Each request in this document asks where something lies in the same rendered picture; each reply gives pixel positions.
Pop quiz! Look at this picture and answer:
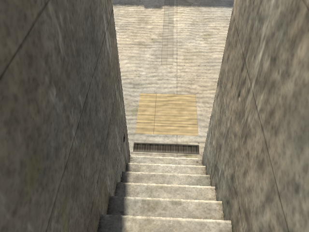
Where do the stairs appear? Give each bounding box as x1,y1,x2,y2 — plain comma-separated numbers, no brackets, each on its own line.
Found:
98,156,233,232

